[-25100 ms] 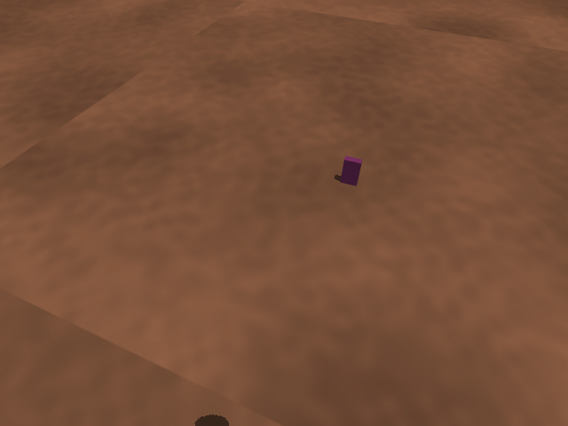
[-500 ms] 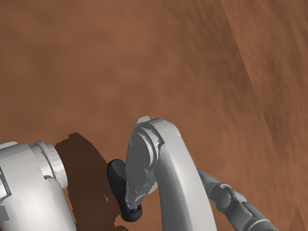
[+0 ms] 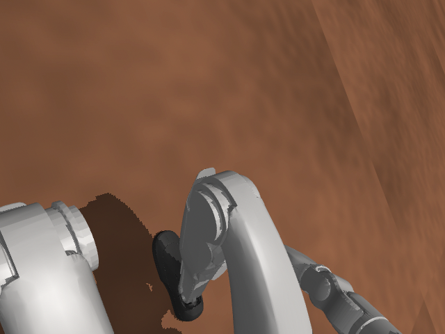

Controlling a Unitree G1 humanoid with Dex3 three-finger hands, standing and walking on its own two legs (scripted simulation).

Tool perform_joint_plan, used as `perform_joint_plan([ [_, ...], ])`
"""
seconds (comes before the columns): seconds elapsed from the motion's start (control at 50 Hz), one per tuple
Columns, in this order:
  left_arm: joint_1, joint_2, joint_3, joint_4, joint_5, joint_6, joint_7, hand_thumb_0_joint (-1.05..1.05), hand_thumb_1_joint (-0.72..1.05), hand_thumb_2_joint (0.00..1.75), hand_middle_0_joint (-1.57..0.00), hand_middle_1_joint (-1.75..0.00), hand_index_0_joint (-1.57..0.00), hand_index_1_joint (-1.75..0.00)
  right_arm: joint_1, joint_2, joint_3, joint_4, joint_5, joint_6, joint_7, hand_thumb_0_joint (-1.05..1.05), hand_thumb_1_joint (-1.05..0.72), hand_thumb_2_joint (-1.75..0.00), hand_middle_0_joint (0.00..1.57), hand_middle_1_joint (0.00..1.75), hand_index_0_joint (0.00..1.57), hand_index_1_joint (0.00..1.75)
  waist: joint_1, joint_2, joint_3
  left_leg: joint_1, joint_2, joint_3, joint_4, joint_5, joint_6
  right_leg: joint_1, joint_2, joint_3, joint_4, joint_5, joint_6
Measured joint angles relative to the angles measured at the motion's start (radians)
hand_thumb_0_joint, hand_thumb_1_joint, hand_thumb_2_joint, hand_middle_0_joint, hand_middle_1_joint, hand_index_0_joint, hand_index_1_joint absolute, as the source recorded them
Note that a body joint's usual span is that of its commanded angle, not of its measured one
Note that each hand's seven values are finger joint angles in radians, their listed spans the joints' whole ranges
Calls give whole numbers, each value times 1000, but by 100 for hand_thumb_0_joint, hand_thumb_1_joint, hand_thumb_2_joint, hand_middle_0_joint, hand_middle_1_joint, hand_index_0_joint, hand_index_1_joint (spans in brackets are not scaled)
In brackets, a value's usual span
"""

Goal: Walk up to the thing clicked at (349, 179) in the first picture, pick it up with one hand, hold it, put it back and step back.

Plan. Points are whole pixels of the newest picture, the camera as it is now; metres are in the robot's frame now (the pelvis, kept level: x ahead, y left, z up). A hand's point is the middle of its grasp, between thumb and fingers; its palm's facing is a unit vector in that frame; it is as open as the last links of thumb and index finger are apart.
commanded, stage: withdraw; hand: left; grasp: from the side
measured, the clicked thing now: out of the picture +0.42 +0.30 -0.21
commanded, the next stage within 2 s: rise in 0.42 s
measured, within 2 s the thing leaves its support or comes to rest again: neither
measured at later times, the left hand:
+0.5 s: hand out of the picture +0.38 +0.41 -0.08, palm faces +0.51 -0.86 -0.06, open 17.6 cm
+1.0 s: hand out of the picture +0.28 +0.43 +0.04, palm faces +0.43 -0.75 -0.51, open 17.2 cm
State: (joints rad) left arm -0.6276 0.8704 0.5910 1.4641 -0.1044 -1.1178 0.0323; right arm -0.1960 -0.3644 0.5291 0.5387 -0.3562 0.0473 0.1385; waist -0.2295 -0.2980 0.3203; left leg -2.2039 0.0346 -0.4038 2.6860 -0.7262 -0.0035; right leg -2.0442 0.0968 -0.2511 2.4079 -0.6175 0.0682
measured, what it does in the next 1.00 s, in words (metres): rises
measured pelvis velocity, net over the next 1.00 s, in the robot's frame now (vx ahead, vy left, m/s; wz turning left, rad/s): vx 0.01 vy -0.01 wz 0.17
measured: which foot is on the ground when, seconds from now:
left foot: down 0.00-1.00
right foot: down 0.00-1.00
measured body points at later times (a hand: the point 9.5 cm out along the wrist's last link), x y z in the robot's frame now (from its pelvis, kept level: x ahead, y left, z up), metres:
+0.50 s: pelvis +0.00 +0.00 +0.02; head +0.19 +0.19 +0.38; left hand +0.35 +0.45 -0.08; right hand +0.19 -0.24 -0.03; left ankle +0.08 +0.12 -0.25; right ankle +0.15 -0.13 -0.25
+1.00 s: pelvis +0.01 -0.01 +0.11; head +0.20 +0.09 +0.51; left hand +0.26 +0.47 +0.07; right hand +0.21 -0.24 -0.01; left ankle +0.08 +0.12 -0.25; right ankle +0.14 -0.13 -0.25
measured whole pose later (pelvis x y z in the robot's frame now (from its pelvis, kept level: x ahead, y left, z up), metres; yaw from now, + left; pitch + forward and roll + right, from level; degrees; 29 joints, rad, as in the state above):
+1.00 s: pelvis +0.01 -0.01 +0.11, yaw +10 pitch +31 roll -8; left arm -0.31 0.67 0.48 0.71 0.05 -0.19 -0.02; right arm 0.10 -0.28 0.04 0.59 0.01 0.16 0.05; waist -0.05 0.00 -0.11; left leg -2.12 0.05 -0.11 2.23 -0.67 0.02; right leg -2.04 0.01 -0.06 2.14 -0.66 0.04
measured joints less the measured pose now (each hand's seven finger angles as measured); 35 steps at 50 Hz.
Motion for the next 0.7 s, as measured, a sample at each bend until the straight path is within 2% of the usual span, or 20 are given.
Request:
perform_joint_plan([
  [0.14, 8, 2, 16, -4, 2, 4, 3, -1, -54, 10, -30, -19, -30, -18, 1, -3, 4, 1, -1, 2, -2, 0, -93, -90, 21, 30, 21, 30, -1, -2, 3, 1, 0, -1, -1, 2, -1, 0, 0, 0, 0, 3, 5],
  [0.22, 12, 12, 38, -54, 10, 15, -14, -1, -56, 6, -20, -11, -21, -11, 5, -3, -3, 2, 3, 4, -8, 0, -92, -90, 21, 30, 21, 30, 4, -5, 8, 2, 2, 1, -2, 5, 1, 0, 1, 1, -1, 7, 5],
  [0.34, 13, 23, 76, -201, 4, 99, -63, -2, -57, 4, -12, -6, -13, -6, 52, 0, -41, 3, 31, 21, -18, 0, -92, -90, 21, 30, 21, 30, 27, 16, -27, 0, 3, 13, -19, 6, -3, -4, -7, 7, -8, 3, -8],
  [0.4, 22, 18, 60, -273, -14, 166, -109, -2, -58, 4, -11, -6, -11, -5, 91, 6, -78, 11, 59, 31, -24, 0, -92, -90, 21, 30, 21, 30, 42, 48, -74, -6, 1, 29, -40, 7, -3, -9, -17, 15, -18, -6, -15],
  [0.48, 50, -4, -2, -305, -56, 257, -181, -2, -59, 3, -9, -5, -10, -4, 126, 7, -129, 28, 107, 35, -33, 0, -92, -90, 21, 30, 21, 30, 58, 107, -148, -24, 0, 65, -76, 17, 9, -22, -31, 36, -34, -17, -13],
  [0.56, 63, -57, -3, -313, -98, 321, -222, -1, -60, 2, -7, -5, -9, -3, 139, 4, -172, 28, 148, 23, -39, 0, -91, -90, 21, 31, 21, 30, 75, 148, -194, -37, 5, 99, -106, 30, 22, -37, -38, 58, -48, -16, -15],
  [0.62, 50, -60, 5, -308, 8, 407, -198, -1, -58, 2, -6, -4, -8, -3, 147, 34, -229, 37, 189, 29, -46, 0, -90, -90, 21, 31, 21, 30, 83, 149, -221, -35, 10, 123, -130, 39, 22, -46, -42, 76, -55, -12, -20],
  [0.7, 38, -68, -1, -328, 92, 528, -161, -1, -54, 4, -7, -5, -7, -4, 167, 65, -280, 39, 229, 49, -53, 1, -91, -90, 21, 31, 21, 30, 87, 159, -268, -31, 10, 151, -175, 50, 18, -52, -54, 94, -77, -13, -28],
])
